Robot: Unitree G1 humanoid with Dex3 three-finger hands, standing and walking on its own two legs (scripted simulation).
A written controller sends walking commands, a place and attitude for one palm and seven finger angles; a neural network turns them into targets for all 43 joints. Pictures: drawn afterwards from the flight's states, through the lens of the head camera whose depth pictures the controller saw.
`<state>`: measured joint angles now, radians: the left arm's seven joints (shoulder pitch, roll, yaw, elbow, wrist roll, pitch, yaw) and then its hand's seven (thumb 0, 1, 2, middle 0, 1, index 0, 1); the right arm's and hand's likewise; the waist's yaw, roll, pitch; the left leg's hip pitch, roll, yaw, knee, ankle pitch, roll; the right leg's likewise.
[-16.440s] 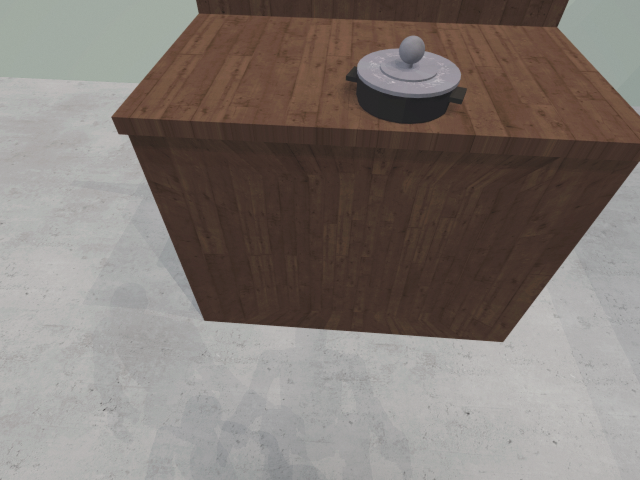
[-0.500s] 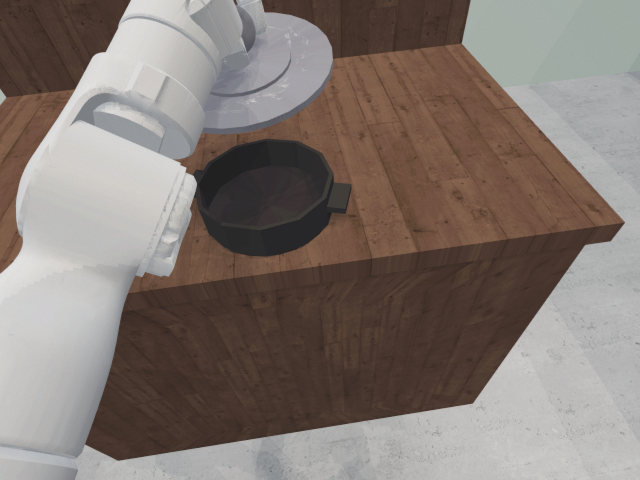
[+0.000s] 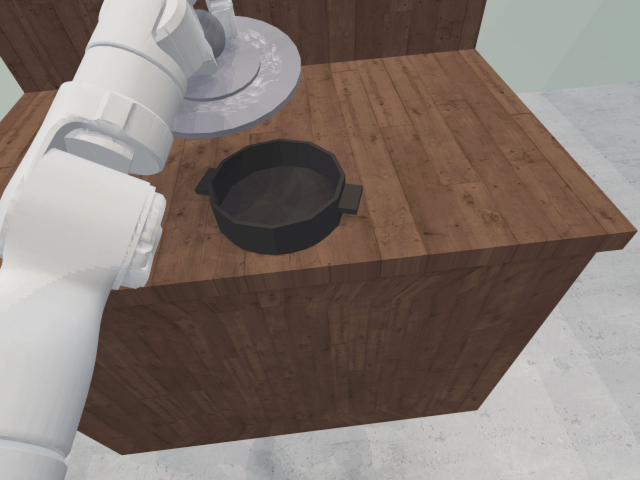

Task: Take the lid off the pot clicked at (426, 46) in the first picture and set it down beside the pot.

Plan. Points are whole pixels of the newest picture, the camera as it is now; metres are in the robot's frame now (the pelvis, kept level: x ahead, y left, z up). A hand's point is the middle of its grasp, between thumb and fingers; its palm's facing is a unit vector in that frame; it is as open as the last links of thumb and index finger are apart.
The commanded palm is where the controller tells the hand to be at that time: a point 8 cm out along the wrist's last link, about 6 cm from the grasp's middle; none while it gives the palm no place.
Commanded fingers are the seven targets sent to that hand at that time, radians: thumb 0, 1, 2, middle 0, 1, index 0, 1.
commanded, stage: move the lid sideways beside the pot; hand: left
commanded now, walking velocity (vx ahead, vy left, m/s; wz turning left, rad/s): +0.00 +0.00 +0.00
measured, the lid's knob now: (201, 36) +0.50 +0.12 +0.32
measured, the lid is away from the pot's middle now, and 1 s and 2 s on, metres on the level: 0.06 0.18 0.24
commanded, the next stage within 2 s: lower the lid onto the table in 1.68 s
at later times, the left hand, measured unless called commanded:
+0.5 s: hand (140, 49) +0.46 +0.17 +0.32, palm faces -0.17 -0.14 -0.98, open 7.7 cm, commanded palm +0.45 +0.18 +0.39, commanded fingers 0.00 0.76 0.85 -0.80 -1.09 -0.76 -1.09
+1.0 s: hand (78, 60) +0.46 +0.23 +0.32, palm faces -0.15 -0.15 -0.98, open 7.7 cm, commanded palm +0.44 +0.24 +0.39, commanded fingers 0.00 0.76 0.85 -0.80 -1.09 -0.76 -1.09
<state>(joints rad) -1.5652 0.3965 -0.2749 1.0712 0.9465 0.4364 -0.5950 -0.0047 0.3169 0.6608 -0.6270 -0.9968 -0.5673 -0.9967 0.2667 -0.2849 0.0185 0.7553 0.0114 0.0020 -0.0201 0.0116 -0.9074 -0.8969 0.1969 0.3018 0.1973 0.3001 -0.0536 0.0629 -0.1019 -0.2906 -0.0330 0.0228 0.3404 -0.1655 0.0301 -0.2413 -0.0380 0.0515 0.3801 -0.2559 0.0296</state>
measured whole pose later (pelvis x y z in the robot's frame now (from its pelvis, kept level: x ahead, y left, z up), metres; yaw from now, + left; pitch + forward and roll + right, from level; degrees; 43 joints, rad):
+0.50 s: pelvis -0.01 +0.00 +0.00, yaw +1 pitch +6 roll +1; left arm -1.53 0.51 -0.27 1.04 0.96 0.38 -0.62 -0.01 0.32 0.66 -0.63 -1.00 -0.57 -1.00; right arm 0.24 -0.29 0.02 0.75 0.02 0.04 -0.02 0.01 -0.91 -0.90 0.20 0.30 0.20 0.30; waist -0.06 0.05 -0.08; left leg -0.29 -0.04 0.01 0.34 -0.15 0.03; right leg -0.23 -0.04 0.04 0.36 -0.24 0.03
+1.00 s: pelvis +0.00 +0.00 +0.00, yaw +1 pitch +6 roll +0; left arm -1.43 0.65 -0.24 0.92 0.97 0.36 -0.66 -0.01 0.32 0.66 -0.63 -1.00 -0.57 -1.00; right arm 0.23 -0.31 0.02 0.71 0.04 0.08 -0.02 0.01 -0.91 -0.90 0.20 0.30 0.20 0.30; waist -0.06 0.04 -0.07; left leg -0.30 -0.03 0.00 0.36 -0.17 0.03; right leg -0.22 -0.04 0.03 0.35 -0.24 0.03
